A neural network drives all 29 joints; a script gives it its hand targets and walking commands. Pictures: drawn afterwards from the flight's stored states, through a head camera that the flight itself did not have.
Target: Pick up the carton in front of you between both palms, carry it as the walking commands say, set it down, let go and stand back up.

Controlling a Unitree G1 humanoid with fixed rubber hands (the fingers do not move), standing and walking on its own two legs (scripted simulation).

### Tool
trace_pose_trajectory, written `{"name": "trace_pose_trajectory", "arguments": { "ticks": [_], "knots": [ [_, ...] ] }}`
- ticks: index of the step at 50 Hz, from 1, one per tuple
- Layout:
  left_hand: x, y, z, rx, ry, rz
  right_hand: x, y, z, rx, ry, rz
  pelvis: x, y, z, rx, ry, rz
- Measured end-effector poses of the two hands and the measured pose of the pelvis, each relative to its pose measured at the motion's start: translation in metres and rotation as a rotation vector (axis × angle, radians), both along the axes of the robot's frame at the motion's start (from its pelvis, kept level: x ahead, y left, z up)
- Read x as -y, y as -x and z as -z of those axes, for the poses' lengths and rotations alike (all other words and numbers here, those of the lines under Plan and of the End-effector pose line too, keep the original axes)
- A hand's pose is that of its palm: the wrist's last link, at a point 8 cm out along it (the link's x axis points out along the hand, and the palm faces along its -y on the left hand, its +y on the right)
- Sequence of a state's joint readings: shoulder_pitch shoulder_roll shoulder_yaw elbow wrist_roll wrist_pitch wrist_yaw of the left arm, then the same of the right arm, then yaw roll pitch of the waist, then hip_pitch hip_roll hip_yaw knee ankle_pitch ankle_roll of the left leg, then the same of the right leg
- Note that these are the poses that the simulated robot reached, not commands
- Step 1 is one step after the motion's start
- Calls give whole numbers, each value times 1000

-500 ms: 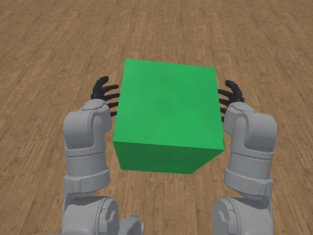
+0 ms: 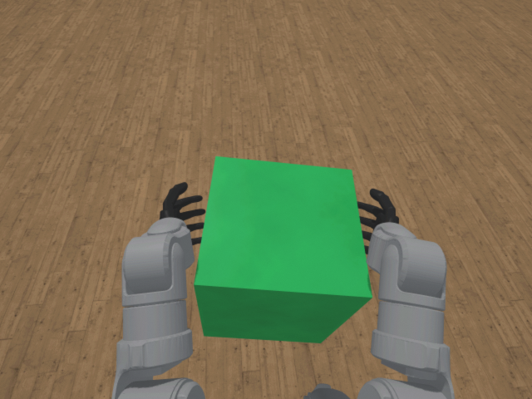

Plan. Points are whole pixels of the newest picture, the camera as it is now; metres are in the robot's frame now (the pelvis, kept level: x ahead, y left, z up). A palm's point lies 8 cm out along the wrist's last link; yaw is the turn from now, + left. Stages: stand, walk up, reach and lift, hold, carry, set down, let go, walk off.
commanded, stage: carry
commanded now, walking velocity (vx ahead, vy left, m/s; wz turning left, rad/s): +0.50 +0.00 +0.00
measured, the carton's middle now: (273, 258) +0.34 +0.00 +0.00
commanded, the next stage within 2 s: none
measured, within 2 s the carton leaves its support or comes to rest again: neither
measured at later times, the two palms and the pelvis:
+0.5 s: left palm (201, 121) +0.56 +0.13 +0.10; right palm (356, 123) +0.58 -0.16 +0.10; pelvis +0.31 -0.02 +0.00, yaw +3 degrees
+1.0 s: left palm (206, 99) +0.72 +0.15 +0.04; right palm (334, 103) +0.72 -0.15 +0.05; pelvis +0.44 +0.01 -0.02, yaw -1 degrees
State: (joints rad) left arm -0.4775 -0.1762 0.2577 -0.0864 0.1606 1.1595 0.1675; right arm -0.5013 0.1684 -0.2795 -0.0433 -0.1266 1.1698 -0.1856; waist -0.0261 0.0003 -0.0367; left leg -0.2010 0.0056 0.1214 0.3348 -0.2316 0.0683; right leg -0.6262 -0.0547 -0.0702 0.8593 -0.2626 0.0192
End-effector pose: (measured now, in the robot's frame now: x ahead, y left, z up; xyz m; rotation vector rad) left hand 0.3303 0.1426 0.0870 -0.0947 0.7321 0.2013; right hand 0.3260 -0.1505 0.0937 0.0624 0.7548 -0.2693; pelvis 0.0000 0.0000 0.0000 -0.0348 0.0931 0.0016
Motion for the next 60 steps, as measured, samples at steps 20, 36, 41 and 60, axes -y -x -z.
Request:
{"name": "trace_pose_trajectory", "arguments": {
  "ticks": [20, 36, 41, 60],
  "knots": [
    [18, -181, -1, -7, -125, -31, 16, -209, 11, 28, 24, -150, 37, -262, 0, 26, -58, -47],
    [-18, -337, 15, 3, -73, 6, -20, -355, 9, 46, 85, -110, -7, -409, 20, 52, -51, 0],
    [-15, -363, 25, -33, -105, 37, -17, -376, 24, 12, 83, -105, -10, -431, 17, 37, -53, 9],
    [2, -378, 67, -5, -138, 121, 5, -383, 68, 47, 84, -139, 2, -436, 24, 51, -47, 17]
  ]
}}
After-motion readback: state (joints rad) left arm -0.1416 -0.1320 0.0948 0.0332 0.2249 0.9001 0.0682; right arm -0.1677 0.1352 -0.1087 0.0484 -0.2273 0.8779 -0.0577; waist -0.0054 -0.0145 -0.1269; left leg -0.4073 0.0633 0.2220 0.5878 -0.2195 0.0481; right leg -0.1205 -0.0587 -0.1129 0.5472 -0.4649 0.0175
